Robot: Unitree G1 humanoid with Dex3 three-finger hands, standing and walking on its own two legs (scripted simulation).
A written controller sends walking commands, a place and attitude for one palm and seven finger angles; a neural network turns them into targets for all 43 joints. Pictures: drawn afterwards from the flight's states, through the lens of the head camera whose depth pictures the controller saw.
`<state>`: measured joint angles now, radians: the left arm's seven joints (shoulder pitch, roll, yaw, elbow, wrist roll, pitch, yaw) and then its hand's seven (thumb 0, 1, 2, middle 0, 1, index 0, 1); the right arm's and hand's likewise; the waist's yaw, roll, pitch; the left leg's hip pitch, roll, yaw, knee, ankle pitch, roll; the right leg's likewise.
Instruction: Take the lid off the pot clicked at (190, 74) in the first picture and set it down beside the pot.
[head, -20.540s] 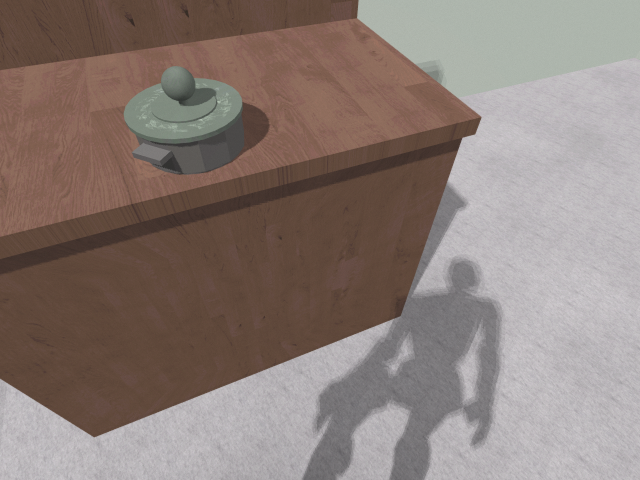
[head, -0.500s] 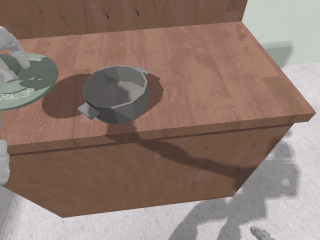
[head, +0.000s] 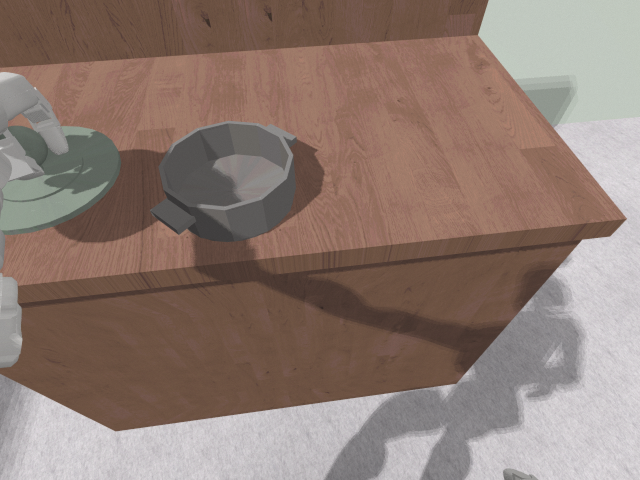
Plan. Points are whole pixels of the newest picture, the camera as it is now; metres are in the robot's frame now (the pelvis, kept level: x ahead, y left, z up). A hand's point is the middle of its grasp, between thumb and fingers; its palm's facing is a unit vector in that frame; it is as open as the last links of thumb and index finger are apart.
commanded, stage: lower the lid onto the table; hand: left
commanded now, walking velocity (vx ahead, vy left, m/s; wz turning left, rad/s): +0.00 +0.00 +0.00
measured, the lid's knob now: (21, 148) +0.46 +0.34 +0.18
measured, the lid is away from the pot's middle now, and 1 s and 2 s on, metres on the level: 0.23 0.23 0.23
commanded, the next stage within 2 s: open the fingers wide in 0.94 s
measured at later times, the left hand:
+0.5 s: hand (26, 182) +0.43 +0.34 +0.16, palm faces -0.39 -0.19 -0.90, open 7.1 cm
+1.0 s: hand (48, 190) +0.44 +0.33 +0.13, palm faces -0.43 -0.19 -0.88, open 6.9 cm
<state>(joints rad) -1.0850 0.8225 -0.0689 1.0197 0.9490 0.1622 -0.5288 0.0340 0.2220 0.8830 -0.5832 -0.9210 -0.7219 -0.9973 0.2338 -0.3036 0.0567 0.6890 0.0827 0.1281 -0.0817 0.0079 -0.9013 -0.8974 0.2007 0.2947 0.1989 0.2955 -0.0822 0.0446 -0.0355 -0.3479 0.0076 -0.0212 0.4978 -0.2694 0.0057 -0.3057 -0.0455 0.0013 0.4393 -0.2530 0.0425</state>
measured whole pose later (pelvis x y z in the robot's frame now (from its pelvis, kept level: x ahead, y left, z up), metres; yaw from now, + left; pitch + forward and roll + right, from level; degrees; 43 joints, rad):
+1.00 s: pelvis +0.00 +0.01 -0.01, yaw -1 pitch +10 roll -1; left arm -1.06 0.84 -0.05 1.16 0.95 0.04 -0.48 0.02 0.23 0.87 -0.59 -0.94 -0.74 -1.02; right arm 0.28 -0.30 0.04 0.71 0.09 0.16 -0.09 0.01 -0.90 -0.90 0.20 0.29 0.20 0.30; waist -0.11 0.04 -0.05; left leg -0.46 0.02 -0.01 0.60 -0.31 0.01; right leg -0.41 -0.03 0.02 0.52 -0.28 0.05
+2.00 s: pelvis -0.01 +0.01 -0.01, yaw -1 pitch +10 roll -2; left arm -0.95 0.83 0.00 1.02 0.96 -0.07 -0.41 0.00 -0.08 0.88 -0.49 -0.67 -0.50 -0.67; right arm 0.25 -0.29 0.03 0.68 0.09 0.22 -0.08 0.01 -0.90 -0.90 0.20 0.29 0.20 0.30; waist -0.09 0.04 -0.06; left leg -0.47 0.02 -0.01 0.61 -0.32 0.01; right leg -0.42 -0.03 0.02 0.52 -0.28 0.05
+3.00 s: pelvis +0.00 +0.01 -0.01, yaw +0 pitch +9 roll -2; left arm -1.12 0.87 -0.05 1.02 0.97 0.03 -0.50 0.00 -0.14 0.91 -0.50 -0.60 -0.51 -0.60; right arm 0.23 -0.29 0.04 0.66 0.11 0.23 -0.07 0.01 -0.90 -0.90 0.20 0.29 0.20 0.30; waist -0.09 0.05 -0.06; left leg -0.44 0.01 -0.02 0.58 -0.31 0.01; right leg -0.38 -0.04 0.00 0.49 -0.27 0.05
